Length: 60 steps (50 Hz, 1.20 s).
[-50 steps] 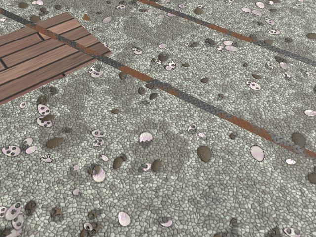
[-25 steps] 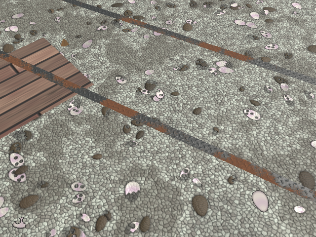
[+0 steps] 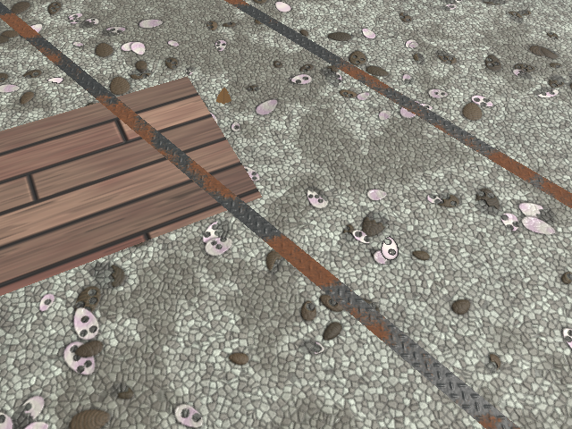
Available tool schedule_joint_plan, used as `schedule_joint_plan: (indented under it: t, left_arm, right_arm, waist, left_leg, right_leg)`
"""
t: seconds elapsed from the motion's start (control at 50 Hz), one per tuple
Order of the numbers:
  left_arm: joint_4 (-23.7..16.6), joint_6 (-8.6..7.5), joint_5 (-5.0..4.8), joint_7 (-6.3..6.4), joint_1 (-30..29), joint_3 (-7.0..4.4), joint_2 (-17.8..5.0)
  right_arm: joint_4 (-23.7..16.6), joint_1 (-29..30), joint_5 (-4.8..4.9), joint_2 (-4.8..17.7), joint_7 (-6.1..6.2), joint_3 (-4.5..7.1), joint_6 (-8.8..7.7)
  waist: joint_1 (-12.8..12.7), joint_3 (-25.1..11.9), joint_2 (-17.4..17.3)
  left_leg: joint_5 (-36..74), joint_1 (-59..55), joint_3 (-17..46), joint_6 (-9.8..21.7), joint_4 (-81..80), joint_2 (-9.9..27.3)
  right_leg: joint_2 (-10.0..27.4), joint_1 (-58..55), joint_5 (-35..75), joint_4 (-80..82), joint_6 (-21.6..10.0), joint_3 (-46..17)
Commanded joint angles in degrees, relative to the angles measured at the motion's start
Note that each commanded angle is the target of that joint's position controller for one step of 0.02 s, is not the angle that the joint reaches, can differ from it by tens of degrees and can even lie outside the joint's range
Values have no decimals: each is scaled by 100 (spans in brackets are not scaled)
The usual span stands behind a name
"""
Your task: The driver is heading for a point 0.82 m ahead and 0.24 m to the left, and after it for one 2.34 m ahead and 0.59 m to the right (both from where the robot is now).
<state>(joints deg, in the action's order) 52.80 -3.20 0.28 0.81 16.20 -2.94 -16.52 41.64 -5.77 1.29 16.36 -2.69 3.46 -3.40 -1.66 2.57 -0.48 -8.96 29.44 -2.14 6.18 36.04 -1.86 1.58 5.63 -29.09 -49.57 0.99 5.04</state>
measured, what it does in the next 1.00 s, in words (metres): walks ahead, turning left: right foot, then left foot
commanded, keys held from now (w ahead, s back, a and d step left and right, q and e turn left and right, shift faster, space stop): w+q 1.00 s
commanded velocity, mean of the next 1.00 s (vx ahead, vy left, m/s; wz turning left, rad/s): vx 0.50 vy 0.00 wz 0.57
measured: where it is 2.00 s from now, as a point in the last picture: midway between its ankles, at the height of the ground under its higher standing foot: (175, 290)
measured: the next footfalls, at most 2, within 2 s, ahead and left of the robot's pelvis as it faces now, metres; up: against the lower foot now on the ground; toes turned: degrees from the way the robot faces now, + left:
right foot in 0.44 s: +0.45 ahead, -0.09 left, +0.00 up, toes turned +19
left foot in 0.96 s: +0.59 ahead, +0.27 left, +0.00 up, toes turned +36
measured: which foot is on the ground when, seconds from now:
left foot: down 0.00-0.44, up 0.46-0.94, down 0.96-1.00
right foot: up 0.00-0.42, down 0.44-0.96, up 0.98-1.00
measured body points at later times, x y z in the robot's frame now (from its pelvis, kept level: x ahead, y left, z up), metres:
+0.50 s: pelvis +0.30 -0.02 +0.01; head +0.32 -0.01 +0.46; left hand +0.43 +0.28 -0.06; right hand +0.42 -0.28 -0.11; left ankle +0.12 +0.07 -0.66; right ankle +0.41 -0.10 -0.72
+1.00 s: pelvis +0.52 +0.12 +0.00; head +0.55 +0.16 +0.45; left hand +0.38 +0.39 -0.13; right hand +0.85 +0.04 -0.07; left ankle +0.56 +0.25 -0.72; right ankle +0.44 -0.10 -0.66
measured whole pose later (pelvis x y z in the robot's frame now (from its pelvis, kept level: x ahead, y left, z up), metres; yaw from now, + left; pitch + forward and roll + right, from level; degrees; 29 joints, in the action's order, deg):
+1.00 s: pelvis +0.52 +0.12 +0.00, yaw +35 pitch +2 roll -1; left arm 48.5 -3.3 -0.5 0.3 17.3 -4.0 -18.2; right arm 32.9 -5.0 1.4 17.3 -2.3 4.0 -1.4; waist -3.1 3.9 -0.6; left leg -9.0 29.4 -2.0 5.9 37.3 -1.4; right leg 4.7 6.3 -30.2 -51.2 2.0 6.5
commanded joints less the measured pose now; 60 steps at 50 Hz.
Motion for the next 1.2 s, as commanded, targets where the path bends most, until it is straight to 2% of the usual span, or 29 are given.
schedule_joint_plan:
  t: [0.02, 0.04, 0.06, 0.1, 0.16, 0.24, 0.32, 0.38, 0.42, 0.44, 0.46, 0.48, 0.5, 0.52, 0.54, 0.58, 0.62, 0.68, 0.78, 0.86, 0.9, 0.94, 0.96, 0.98, 1.0, 1.02, 1.06, 1.12, 1.2]
  left_arm:
    - [-827, -522, -255, -163, -435, -78, -827]
    - [-878, -585, -204, -134, -613, -54, -758]
    - [-855, -577, -65, -90, -673, -95, -771]
    - [-888, -441, 25, -82, -517, -140, -748]
    - [-1031, -296, 86, -50, -711, -99, -527]
    - [-1310, -316, 52, -87, -1548, -16, -314]
    - [-1558, -372, -52, -156, -2013, -51, -456]
    - [-1572, -454, -67, -204, -1868, -139, -677]
    - [-1377, -514, -27, -165, -1041, -263, -874]
    - [-1298, -532, 72, -118, -211, -349, -1146]
    - [-1145, -449, 132, -95, 448, -475, -1618]
    - [-1096, -402, -45, -137, 481, -410, -1233]
    - [-1210, -366, -62, -118, 195, -293, -784]
    - [-1253, -316, -8, -105, -107, -237, -649]
    - [-1222, -287, 23, -105, -311, -192, -533]
    - [-1159, -302, 58, -96, -443, -156, -437]
    - [-1070, -347, 3, -107, -415, -199, -524]
    - [-961, -361, 2, -100, -366, -281, -752]
    - [-811, -266, -46, -65, -193, -314, -931]
    - [-664, -138, -158, -62, 71, -379, -1138]
    - [-669, -65, -209, -28, 48, -434, -1315]
    - [-711, 10, -238, 22, -39, -426, -1324]
    - [-810, -15, -80, 38, 70, -307, -1042]
    - [-1186, -169, 123, -47, 541, -39, -230]
    - [-1241, -372, -92, -129, -65, -115, -770]
    - [-1406, -467, -279, -168, -546, -172, -982]
    - [-1330, -512, -50, -99, -567, -159, -899]
    - [-1225, -316, 30, -120, -274, -171, -793]
    - [-1263, -224, 63, -132, -686, -34, -439]
  right_arm:
    - [-16, -1731, -38, 1040, 104, 333, -58]
    - [-99, -1373, -46, 940, 116, 304, -85]
    - [-200, -1009, -66, 783, 120, 256, -83]
    - [-344, -747, -134, 666, 150, 205, -78]
    - [-330, -891, -64, 869, 251, 267, -87]
    - [-254, -1199, -13, 972, 358, 312, -15]
    - [-109, -1557, 29, 927, 370, 313, 46]
    - [-110, -1544, 7, 903, 410, 321, 107]
    - [-189, -1390, -16, 729, 399, 261, 133]
    - [-307, -1331, -81, 430, 370, 140, 111]
    - [-435, -2129, 24, 35, 360, 20, 52]
    - [-382, -2246, 104, 514, 373, 64, 28]
    - [-383, -1670, 97, 940, 374, 180, 56]
    - [-464, -1264, 35, 965, 381, 204, 89]
    - [-546, -1027, -28, 889, 366, 216, 96]
    - [-592, -1071, 27, 647, 303, 209, 150]
    - [-681, -1010, 40, 424, 277, 159, 209]
    - [-836, -721, -3, 346, 249, 121, 223]
    - [-1018, 83, 3, 224, 80, 49, 133]
    - [-1268, 540, 23, 294, -42, 69, 144]
    - [-1295, 323, -17, 487, -60, 170, 175]
    - [-955, -1070, -11, 933, 2, 442, 224]
    - [-728, -2025, 16, 1371, 124, 622, 286]
    - [-818, -1715, 42, 1985, 148, 649, 219]
    - [-955, -1931, 13, 1490, 112, 512, 130]
    - [-856, -1737, -34, 1199, 94, 415, 47]
    - [-910, -1028, -44, 915, 112, 313, 10]
    - [-951, -685, -125, 742, 177, 231, -30]
    - [-657, -786, -149, 797, 309, 207, -48]
  waist:
    - [857, -1511, -740]
    - [651, -1085, -136]
    - [432, -749, 91]
    - [130, -611, -91]
    - [102, -389, -123]
    - [424, -250, -296]
    - [594, -222, -427]
    - [443, -260, -595]
    - [-2, -655, -650]
    - [-383, -1413, -262]
    - [-150, -2220, 1384]
    - [-183, -2131, 1599]
    - [-343, -1312, 922]
    - [-294, -810, 536]
    - [-191, -428, 459]
    - [23, -224, 689]
    - [66, -160, 660]
    - [49, -140, 489]
    - [-237, 30, 372]
    - [-288, 192, 400]
    - [-41, -52, 568]
    - [783, -826, 481]
    - [1157, -1363, -133]
    - [354, -1860, -1594]
    - [864, -2429, -920]
    - [875, -1551, -666]
    - [371, -776, -82]
    - [24, -625, -223]
    - [129, -319, -264]
  left_leg:
    - [-862, -4758, 4051, 1429, -1912, 1894]
    - [-265, -3937, 3396, 1244, -1918, 1661]
    - [413, -3130, 2876, 1129, -2001, 1455]
    - [1101, -2353, 2498, 1131, -2248, 1245]
    - [1579, -1763, 1996, 1128, -2416, 1059]
    - [1060, -1389, 1579, 717, -2320, 621]
    - [546, -1740, 2048, 556, -2000, 779]
    - [616, -2279, 2557, 468, -1461, 983]
    - [1108, -2169, 2494, 255, -677, 687]
    - [673, -1547, 2103, 51, 713, 368]
    - [-1844, 494, 1288, -401, 2648, -496]
    - [-2516, 1428, 1283, -479, 3593, -105]
    - [-1990, 1676, 1289, -523, 3880, 160]
    - [-1544, 1551, 1063, -556, 3814, 363]
    - [-1256, 1428, 1020, -571, 3557, 511]
    - [-981, 1011, 920, -556, 3213, 743]
    - [-853, 1022, 803, -598, 2924, 828]
    - [-244, 1238, 772, -679, 2267, 905]
    - [1016, 888, 343, -580, 726, 768]
    - [585, 807, 65, -345, 110, 620]
    - [-22, 227, -236, -114, -3, 285]
    - [130, -1756, -428, 252, -435, -190]
    - [165, -3565, 656, 581, -495, 408]
    - [-812, -5170, 4032, 1638, -1115, 1852]
    - [-1540, -5340, 4958, 1752, -1834, 2093]
    - [-1098, -4761, 4100, 1465, -1919, 1924]
    - [161, -3132, 2887, 1119, -1945, 1436]
    - [1360, -2097, 2234, 1122, -2237, 1225]
    - [2952, -1594, 1061, 820, -2231, 859]
  right_leg:
    - [-61, 4198, 136, -2880, -236, -1081]
    - [196, 4000, 620, -2433, -280, -1042]
    - [355, 3626, 875, -1909, -229, -1011]
    - [471, 3035, 1081, -1430, -104, -1036]
    - [399, 2981, 1580, -518, 188, -848]
    - [52, 2509, 3207, 1284, 294, -758]
    - [-136, 2249, 3448, 2018, 206, -903]
    - [-150, 2062, 2768, 2281, 7, -1014]
    - [-98, 836, 2666, 2601, -286, -897]
    - [711, -614, 2456, 2407, -652, -1596]
    - [2073, -2714, 1641, 2641, -1610, -4006]
    - [2388, -2762, 309, 3052, -1736, -5127]
    - [2098, -2050, 82, 3195, -1443, -4273]
    - [1828, -1306, 684, 3272, -1222, -3418]
    - [1588, -683, 1306, 3425, -1151, -2853]
    - [1298, -45, 1901, 3729, -1056, -2067]
    - [1301, 128, 2314, 3961, -1167, -1612]
    - [1383, -2, 2954, 4106, -1267, -1078]
    - [1204, -223, 3341, 4088, -1016, -98]
    - [1436, -841, 3914, 3819, -865, 201]
    - [1455, -1070, 5716, 3118, -747, 428]
    - [1224, -583, 6639, 1191, -512, 733]
    - [997, 874, 4812, -572, -264, 733]
    - [-207, 3370, -448, -2495, 45, 138]
    - [-183, 3967, -491, -3047, -23, -1030]
    - [63, 4374, 100, -2906, -120, -997]
    - [456, 3707, 868, -1901, -105, -972]
    - [577, 2988, 1237, -1311, 94, -870]
    - [464, 2734, 2490, 118, 292, -600]
Keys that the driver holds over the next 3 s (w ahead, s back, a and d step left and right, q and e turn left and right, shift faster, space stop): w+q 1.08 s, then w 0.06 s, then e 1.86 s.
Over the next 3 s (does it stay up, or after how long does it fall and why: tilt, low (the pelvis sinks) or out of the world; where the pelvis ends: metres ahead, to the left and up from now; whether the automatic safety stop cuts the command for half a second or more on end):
stays up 0.76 0.32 0.03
